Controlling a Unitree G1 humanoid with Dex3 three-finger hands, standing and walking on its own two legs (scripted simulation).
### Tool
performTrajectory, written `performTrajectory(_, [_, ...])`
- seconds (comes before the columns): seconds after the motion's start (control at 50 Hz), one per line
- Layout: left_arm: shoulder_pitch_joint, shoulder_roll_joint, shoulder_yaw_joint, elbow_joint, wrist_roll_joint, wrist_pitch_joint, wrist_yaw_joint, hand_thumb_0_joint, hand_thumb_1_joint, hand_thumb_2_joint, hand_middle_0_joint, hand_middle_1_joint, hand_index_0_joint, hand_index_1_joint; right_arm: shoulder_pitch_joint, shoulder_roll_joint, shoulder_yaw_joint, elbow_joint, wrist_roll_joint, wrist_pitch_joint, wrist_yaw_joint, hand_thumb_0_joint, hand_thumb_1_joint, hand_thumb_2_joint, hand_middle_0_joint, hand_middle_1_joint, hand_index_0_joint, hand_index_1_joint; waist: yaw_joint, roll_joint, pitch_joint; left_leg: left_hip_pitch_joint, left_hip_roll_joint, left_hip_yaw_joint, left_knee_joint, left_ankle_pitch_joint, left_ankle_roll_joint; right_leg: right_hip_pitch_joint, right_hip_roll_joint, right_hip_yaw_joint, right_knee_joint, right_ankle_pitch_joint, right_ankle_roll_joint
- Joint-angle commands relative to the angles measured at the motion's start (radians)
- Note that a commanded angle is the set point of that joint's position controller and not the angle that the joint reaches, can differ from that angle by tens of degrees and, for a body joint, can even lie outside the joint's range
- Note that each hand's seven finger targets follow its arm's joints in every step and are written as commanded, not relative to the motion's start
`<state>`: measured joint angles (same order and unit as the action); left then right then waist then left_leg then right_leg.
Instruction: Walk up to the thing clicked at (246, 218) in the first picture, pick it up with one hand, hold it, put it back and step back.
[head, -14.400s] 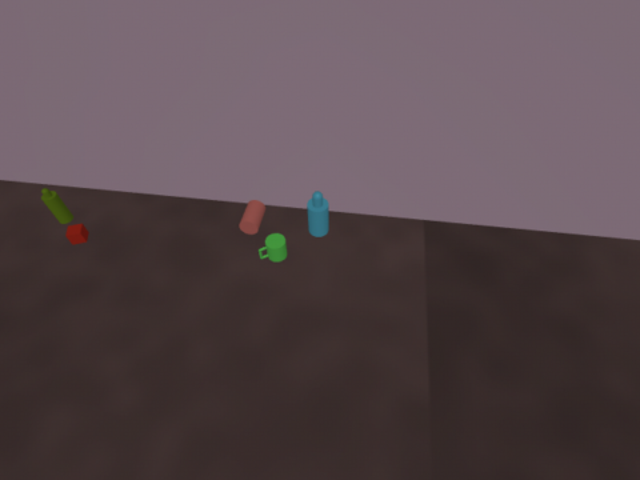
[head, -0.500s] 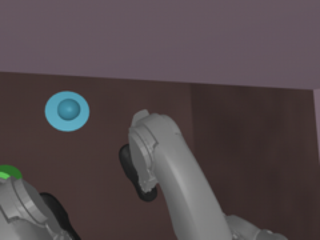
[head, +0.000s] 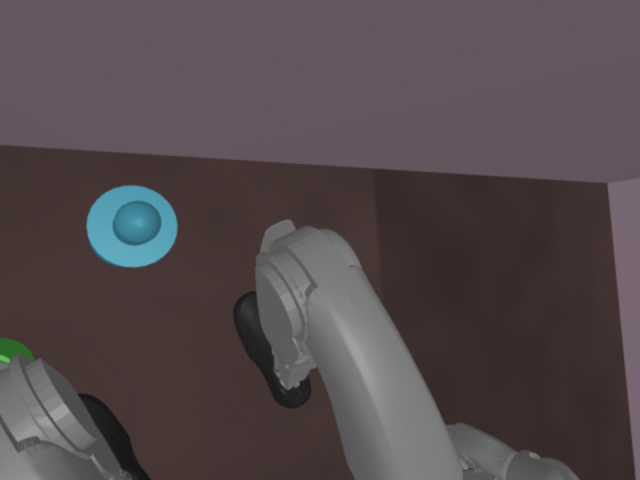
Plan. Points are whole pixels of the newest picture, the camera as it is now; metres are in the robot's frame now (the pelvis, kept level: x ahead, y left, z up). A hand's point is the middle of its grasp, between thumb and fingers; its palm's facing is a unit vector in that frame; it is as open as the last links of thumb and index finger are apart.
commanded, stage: close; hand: left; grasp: from above
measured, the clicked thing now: out of the picture +0.44 +0.34 -0.27
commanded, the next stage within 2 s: settle in 1.56 s
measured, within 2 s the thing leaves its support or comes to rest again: neither
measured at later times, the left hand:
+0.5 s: hand out of the picture +0.43 +0.33 -0.26, palm faces +0.04 -0.46 -0.89, open 11.8 cm
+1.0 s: hand out of the picture +0.43 +0.34 -0.26, palm faces +0.04 -0.46 -0.89, open 11.6 cm
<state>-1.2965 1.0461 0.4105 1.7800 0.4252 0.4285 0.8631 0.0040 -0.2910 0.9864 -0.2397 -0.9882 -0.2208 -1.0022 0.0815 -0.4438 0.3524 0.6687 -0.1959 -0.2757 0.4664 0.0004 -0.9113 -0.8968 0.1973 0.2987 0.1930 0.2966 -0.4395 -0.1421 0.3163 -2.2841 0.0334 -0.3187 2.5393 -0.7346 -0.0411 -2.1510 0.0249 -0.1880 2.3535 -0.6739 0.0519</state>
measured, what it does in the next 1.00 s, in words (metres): stands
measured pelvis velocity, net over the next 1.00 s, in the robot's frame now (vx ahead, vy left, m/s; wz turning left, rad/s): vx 0.00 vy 0.00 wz -0.01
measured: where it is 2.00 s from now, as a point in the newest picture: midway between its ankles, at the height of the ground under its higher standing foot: (208, 419)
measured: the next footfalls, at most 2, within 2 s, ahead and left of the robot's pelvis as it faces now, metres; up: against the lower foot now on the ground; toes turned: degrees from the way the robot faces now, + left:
none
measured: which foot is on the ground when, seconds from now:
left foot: down 0.00-1.00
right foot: down 0.00-1.00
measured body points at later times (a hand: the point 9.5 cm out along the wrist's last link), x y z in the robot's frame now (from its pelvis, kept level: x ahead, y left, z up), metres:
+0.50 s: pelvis +0.00 +0.00 +0.00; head +0.31 +0.10 +0.31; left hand +0.43 +0.35 -0.21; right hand +0.01 -0.25 -0.05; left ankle +0.06 +0.14 -0.28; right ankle +0.12 -0.12 -0.28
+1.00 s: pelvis +0.00 +0.00 +0.00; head +0.31 +0.10 +0.31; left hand +0.43 +0.35 -0.21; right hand +0.02 -0.26 -0.05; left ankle +0.06 +0.14 -0.28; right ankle +0.12 -0.12 -0.28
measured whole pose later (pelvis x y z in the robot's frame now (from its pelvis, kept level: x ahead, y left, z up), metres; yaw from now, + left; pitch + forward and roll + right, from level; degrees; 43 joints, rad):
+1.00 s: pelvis +0.00 +0.00 +0.00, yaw -1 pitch +26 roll -15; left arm -1.26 1.05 0.38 1.75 0.40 0.42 0.84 0.01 -0.17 0.82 -0.36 -0.82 -0.37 -0.84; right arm 0.06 -0.45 0.36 0.67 -0.19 -0.24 0.46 0.00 -0.90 -0.89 0.20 0.30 0.19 0.30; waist -0.44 -0.14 0.30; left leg -2.29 0.04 -0.33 2.55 -0.75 -0.04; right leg -2.17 0.03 -0.19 2.36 -0.68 0.05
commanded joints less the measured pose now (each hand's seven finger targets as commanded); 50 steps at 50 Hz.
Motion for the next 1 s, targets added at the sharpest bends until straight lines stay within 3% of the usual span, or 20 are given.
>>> performTrajectory(0.0, [-0.212, 0.200, -0.049, -0.111, 0.016, -0.012, 0.038, 0.000, -0.255, 0.924, -0.255, -0.923, -0.238, -0.944, 0.218, -0.352, -0.077, 0.031, 0.004, 0.014, -0.002, 0.000, -0.900, -0.901, 0.199, 0.300, 0.200, 0.300, -0.097, 0.541, -0.667, 0.491, 0.028, 0.100, -0.248, 0.216, 0.045, 0.369, 0.027, -0.118, -0.196, 0.318, -0.038])
performTrajectory(0.06, [-0.208, 0.215, -0.046, -0.106, 0.027, -0.009, 0.033, 0.000, -0.200, 0.921, -0.291, -0.920, -0.277, -0.938, 0.223, -0.352, -0.073, 0.043, 0.006, 0.020, -0.004, 0.000, -0.899, -0.901, 0.199, 0.300, 0.200, 0.300, -0.097, 0.527, -0.682, 0.466, 0.027, 0.111, -0.247, 0.212, 0.047, 0.372, 0.037, -0.111, -0.219, 0.328, -0.038])
performTrajectory(0.08, [-0.220, 0.209, -0.039, -0.130, 0.000, -0.013, 0.032, 0.000, -0.207, 0.925, -0.291, -0.918, -0.274, -0.939, 0.211, -0.353, -0.074, 0.028, 0.008, 0.019, -0.003, 0.000, -0.899, -0.901, 0.200, 0.300, 0.200, 0.300, -0.096, 0.520, -0.669, 0.472, 0.027, 0.107, -0.239, 0.226, 0.046, 0.369, 0.025, -0.115, -0.201, 0.334, -0.033])
performTrajectory(0.16, [-0.187, 0.210, -0.037, -0.100, 0.008, -0.011, 0.040, 0.000, -0.204, 0.926, -0.292, -0.920, -0.275, -0.940, 0.230, -0.358, -0.071, 0.031, 0.008, 0.028, -0.003, 0.000, -0.900, -0.901, 0.199, 0.300, 0.200, 0.300, -0.096, 0.517, -0.688, 0.467, 0.031, 0.108, -0.239, 0.227, 0.047, 0.391, 0.042, -0.116, -0.214, 0.342, -0.037])
performTrajectory(0.18, [-0.188, 0.202, -0.036, -0.117, -0.015, -0.011, 0.040, 0.000, -0.190, 0.955, -0.309, -0.926, -0.288, -0.952, 0.230, -0.356, -0.068, 0.006, 0.010, 0.031, 0.000, 0.000, -0.899, -0.901, 0.199, 0.300, 0.200, 0.300, -0.096, 0.514, -0.692, 0.478, 0.027, 0.105, -0.228, 0.250, 0.049, 0.388, 0.036, -0.115, -0.207, 0.352, -0.036])
performTrajectory(0.22, [-0.205, 0.200, -0.043, -0.123, -0.019, -0.012, 0.034, 0.000, -0.169, 0.943, -0.309, -0.934, -0.294, -0.953, 0.225, -0.352, -0.064, 0.023, 0.006, 0.030, -0.001, 0.000, -0.900, -0.901, 0.200, 0.300, 0.200, 0.300, -0.099, 0.512, -0.691, 0.459, 0.026, 0.112, -0.225, 0.248, 0.048, 0.388, 0.035, -0.115, -0.204, 0.356, -0.032])
performTrajectory(0.3, [-0.175, 0.210, -0.037, -0.104, -0.016, -0.014, 0.030, 0.000, -0.153, 0.923, -0.336, -0.900, -0.316, -0.923, 0.217, -0.354, -0.068, 0.027, 0.011, 0.033, -0.003, 0.000, -0.900, -0.901, 0.200, 0.300, 0.200, 0.300, -0.091, 0.500, -0.674, 0.439, 0.026, 0.109, -0.237, 0.199, 0.051, 0.376, 0.041, -0.118, -0.215, 0.310, -0.034])
performTrajectory(0.44, [-0.170, 0.203, -0.054, -0.129, -0.005, -0.014, 0.016, 0.000, -0.157, 0.876, -0.318, -0.877, -0.305, -0.894, 0.214, -0.354, -0.067, 0.017, 0.018, 0.036, -0.002, 0.000, -0.893, -0.899, 0.200, 0.300, 0.200, 0.300, -0.093, 0.513, -0.687, 0.456, 0.028, 0.099, -0.235, 0.224, 0.049, 0.365, 0.040, -0.123, -0.201, 0.326, -0.036])
performTrajectory(0.62, [-0.167, 0.219, -0.042, -0.109, 0.036, -0.014, 0.019, 0.000, -0.129, 0.895, -0.356, -0.866, -0.335, -0.891, 0.214, -0.340, -0.071, 0.042, 0.016, 0.036, -0.007, 0.000, -0.897, -0.900, 0.200, 0.300, 0.200, 0.300, -0.085, 0.522, -0.685, 0.448, 0.032, 0.103, -0.255, 0.198, 0.045, 0.368, 0.046, -0.123, -0.213, 0.312, -0.042])
performTrajectory(0.72, [-0.175, 0.194, -0.055, -0.114, 0.022, -0.013, 0.023, 0.000, -0.101, 0.870, -0.373, -0.843, -0.355, -0.865, 0.203, -0.343, -0.071, 0.039, 0.010, 0.037, -0.005, 0.000, -0.893, -0.898, 0.200, 0.300, 0.200, 0.300, -0.089, 0.517, -0.678, 0.460, 0.032, 0.107, -0.245, 0.218, 0.047, 0.366, 0.045, -0.122, -0.214, 0.329, -0.038])
performTrajectory(0.82, [-0.174, 0.186, -0.047, -0.123, -0.025, -0.018, 0.020, 0.000, -0.101, 0.894, -0.392, -0.828, -0.365, -0.860, 0.196, -0.351, -0.073, 0.032, 0.012, 0.033, -0.004, 0.000, -0.894, -0.900, 0.200, 0.300, 0.200, 0.300, -0.090, 0.507, -0.670, 0.481, 0.029, 0.100, -0.231, 0.223, 0.048, 0.351, 0.035, -0.129, -0.195, 0.321, -0.034])
performTrajectory(0.92, [-0.162, 0.189, -0.062, -0.107, -0.004, -0.019, 0.003, 0.000, -0.084, 0.837, -0.398, -0.801, -0.377, -0.826, 0.194, -0.344, -0.070, 0.052, 0.013, 0.033, -0.006, 0.000, -0.895, -0.900, 0.200, 0.300, 0.200, 0.300, -0.090, 0.486, -0.673, 0.426, 0.025, 0.116, -0.233, 0.189, 0.055, 0.360, 0.046, -0.118, -0.224, 0.306, -0.032])
performTrajectory(0.98, [-0.157, 0.200, -0.059, -0.108, 0.005, -0.019, 0.008, 0.000, -0.048, 0.870, -0.437, -0.793, -0.409, -0.826, 0.204, -0.346, -0.066, 0.042, 0.014, 0.038, -0.005, 0.000, -0.892, -0.899, 0.200, 0.300, 0.200, 0.300, -0.082, 0.511, -0.706, 0.459, 0.030, 0.106, -0.242, 0.235, 0.047, 0.374, 0.047, -0.123, -0.210, 0.335, -0.040])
